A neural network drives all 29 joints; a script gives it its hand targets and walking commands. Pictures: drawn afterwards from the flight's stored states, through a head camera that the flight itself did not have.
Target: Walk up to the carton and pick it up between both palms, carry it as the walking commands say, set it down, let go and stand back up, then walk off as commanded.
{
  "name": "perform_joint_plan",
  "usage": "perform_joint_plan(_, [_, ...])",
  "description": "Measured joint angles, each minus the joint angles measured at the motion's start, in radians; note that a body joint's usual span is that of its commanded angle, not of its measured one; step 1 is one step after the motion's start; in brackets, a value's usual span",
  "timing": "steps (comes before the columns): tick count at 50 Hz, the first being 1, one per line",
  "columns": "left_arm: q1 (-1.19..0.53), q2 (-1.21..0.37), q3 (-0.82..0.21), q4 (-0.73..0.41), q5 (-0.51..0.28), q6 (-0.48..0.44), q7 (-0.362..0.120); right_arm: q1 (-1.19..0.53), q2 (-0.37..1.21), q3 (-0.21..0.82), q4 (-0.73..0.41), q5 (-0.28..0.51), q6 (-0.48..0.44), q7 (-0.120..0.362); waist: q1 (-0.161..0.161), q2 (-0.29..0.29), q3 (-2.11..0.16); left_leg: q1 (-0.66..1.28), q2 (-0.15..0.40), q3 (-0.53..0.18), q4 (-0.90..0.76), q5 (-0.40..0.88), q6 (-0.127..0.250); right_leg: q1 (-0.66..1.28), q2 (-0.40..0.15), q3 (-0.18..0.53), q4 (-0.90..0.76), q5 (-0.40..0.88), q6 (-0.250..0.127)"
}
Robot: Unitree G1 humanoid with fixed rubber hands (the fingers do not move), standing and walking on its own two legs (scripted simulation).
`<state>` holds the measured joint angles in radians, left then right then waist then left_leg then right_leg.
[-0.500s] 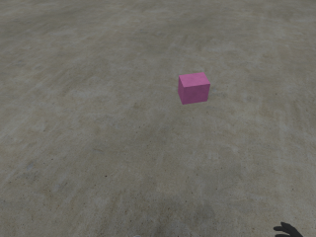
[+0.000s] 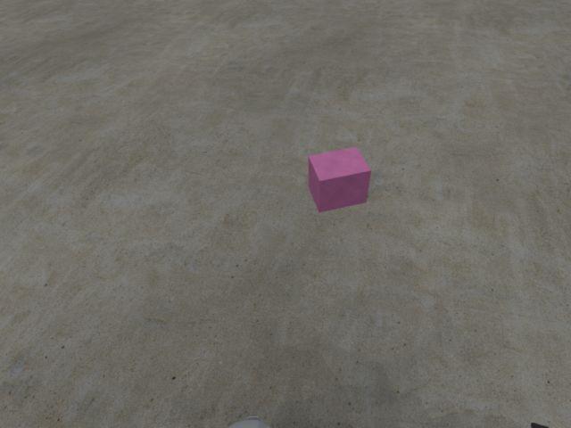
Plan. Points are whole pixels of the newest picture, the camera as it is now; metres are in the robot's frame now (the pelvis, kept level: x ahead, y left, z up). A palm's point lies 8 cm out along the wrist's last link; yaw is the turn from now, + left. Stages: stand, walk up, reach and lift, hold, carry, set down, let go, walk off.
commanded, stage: walk up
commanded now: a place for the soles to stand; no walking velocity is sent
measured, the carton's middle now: (337, 179) +1.30 -0.12 -0.64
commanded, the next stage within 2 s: none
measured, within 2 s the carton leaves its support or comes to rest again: neither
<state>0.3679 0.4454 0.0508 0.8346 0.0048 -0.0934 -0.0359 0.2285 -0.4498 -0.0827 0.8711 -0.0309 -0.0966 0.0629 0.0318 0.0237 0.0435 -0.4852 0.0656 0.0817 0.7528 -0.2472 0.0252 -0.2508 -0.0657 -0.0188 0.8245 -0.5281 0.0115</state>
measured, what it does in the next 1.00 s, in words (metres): walks ahead: right foot, then left foot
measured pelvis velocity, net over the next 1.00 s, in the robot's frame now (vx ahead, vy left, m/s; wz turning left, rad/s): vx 0.33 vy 0.01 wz -0.04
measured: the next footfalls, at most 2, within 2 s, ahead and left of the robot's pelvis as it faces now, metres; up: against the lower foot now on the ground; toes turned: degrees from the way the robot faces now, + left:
right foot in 0.24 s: +0.20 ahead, -0.13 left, +0.00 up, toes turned -8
left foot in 0.52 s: +0.34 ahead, +0.15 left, +0.00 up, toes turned +5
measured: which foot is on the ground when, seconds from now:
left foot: down 0.00-0.26, up 0.28-0.50, down 0.52-0.84, up 0.86-1.00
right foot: down 0.00-0.02, up 0.04-0.22, down 0.24-0.54, up 0.56-0.78, down 0.80-1.00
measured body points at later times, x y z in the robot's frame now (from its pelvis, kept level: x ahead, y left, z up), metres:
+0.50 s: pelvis +0.17 +0.01 +0.00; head +0.18 +0.00 +0.45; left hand +0.25 +0.34 -0.09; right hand +0.25 -0.32 -0.11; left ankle +0.27 +0.14 -0.69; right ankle +0.16 -0.12 -0.70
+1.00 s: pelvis +0.33 +0.01 +0.00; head +0.34 -0.01 +0.45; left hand +0.42 +0.34 -0.09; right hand +0.38 -0.33 -0.12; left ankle +0.38 +0.14 -0.66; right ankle +0.36 -0.11 -0.70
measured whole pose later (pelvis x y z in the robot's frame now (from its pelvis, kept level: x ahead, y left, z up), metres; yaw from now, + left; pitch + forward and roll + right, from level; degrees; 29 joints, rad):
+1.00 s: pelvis +0.33 +0.01 +0.00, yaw -2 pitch -3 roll -1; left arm 0.28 0.42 0.06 0.87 0.02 -0.12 -0.03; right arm 0.26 -0.45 -0.07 0.94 -0.01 -0.06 0.04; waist 0.01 0.06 0.07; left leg -0.54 0.07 0.02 1.12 -0.46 0.04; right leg -0.40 -0.07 -0.12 0.85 -0.39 -0.02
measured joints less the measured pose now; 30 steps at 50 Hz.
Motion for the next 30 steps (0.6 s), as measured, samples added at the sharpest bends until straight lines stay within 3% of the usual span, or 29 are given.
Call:
perform_joint_plan(3, [-0.007,-0.009,-0.008,0.04,-0.008,0.021,0.003,-0.007,0.017,-0.001,-0.038,0.004,-0.023,-0.01,-0.018,-0.025,-0.003,0.007,-0.014,0.027,0.067,-0.042,-0.009,-0.103,0.02,0.086,0.253,0.031,-0.05])
perform_joint_plan(6, [-0.04,-0.006,-0.011,0.061,-0.004,0.021,0.0,0.008,0.049,0.009,-0.046,0.011,-0.021,-0.017,-0.032,-0.062,0.0,0.06,-0.023,0.051,0.061,-0.097,-0.005,-0.198,0.023,0.094,0.361,0.072,-0.06])
perform_joint_plan(10, [-0.087,-0.013,-0.007,0.055,0.001,0.003,-0.017,0.037,0.06,0.02,-0.038,0.006,-0.011,-0.012,-0.044,-0.076,0.006,0.126,-0.01,0.076,0.038,-0.131,-0.018,-0.253,-0.013,0.021,0.159,0.031,-0.05])
perform_joint_plan(12, [-0.101,-0.019,-0.007,0.05,0.005,-0.007,-0.026,0.048,0.048,0.017,-0.032,0.006,-0.002,-0.005,-0.058,-0.059,0.012,0.152,0.007,0.076,0.053,-0.163,-0.027,-0.232,-0.011,-0.008,0.028,0.138,-0.045])
perform_joint_plan(14, [-0.107,-0.03,-0.004,0.039,0.012,-0.024,-0.026,0.064,0.029,0.01,-0.017,0.009,0.018,-0.003,-0.072,-0.011,0.008,0.137,0.035,0.035,0.143,-0.232,-0.008,-0.201,0.017,-0.041,0.013,0.22,-0.033])
perform_joint_plan(17, [-0.109,-0.034,0.0,0.009,0.013,-0.04,-0.011,0.065,0.015,0.008,0.024,0.016,0.044,-0.014,-0.062,0.015,0.007,0.046,0.005,-0.048,0.367,-0.221,0.016,-0.167,0.028,-0.063,0.028,0.15,-0.033])
perform_joint_plan(19, [-0.105,-0.036,0.002,-0.002,0.01,-0.04,0.002,0.053,0.008,0.007,0.041,0.017,0.044,-0.018,-0.053,0.026,0.016,-0.005,0.0,-0.064,0.412,-0.211,0.015,-0.136,0.026,-0.072,0.016,0.129,-0.032])
perform_joint_plan(23, [-0.086,-0.025,0.0,0.0,0.017,-0.027,0.009,0.022,0.006,0.003,0.044,0.02,0.031,-0.011,-0.031,0.025,0.027,-0.058,0.016,-0.047,0.269,-0.203,0.003,-0.089,0.003,-0.079,0.003,0.095,-0.016])
perform_joint_plan(26, [-0.068,-0.006,-0.001,0.014,0.016,-0.011,0.007,0.004,0.008,0.001,0.03,0.016,0.016,-0.002,-0.013,0.008,0.025,-0.042,0.017,-0.019,0.095,-0.127,0.003,-0.07,-0.023,-0.072,0.03,0.048,0.0])
perform_joint_plan(28, [-0.051,0.003,-0.002,0.034,0.012,0.004,0.006,-0.003,0.007,-0.005,0.01,0.005,-0.006,-0.005,-0.007,-0.018,0.014,-0.031,-0.008,0.008,0.083,-0.024,-0.004,-0.099,-0.05,-0.032,0.119,0.002,-0.023])
perform_joint_plan(30, [-0.05,0.0,-0.004,0.065,0.004,0.025,0.008,-0.002,0.009,-0.01,-0.016,0.008,-0.019,-0.015,-0.022,-0.027,0.004,-0.032,-0.02,0.022,0.127,-0.064,-0.001,-0.168,-0.021,0.043,0.278,0.012,-0.048])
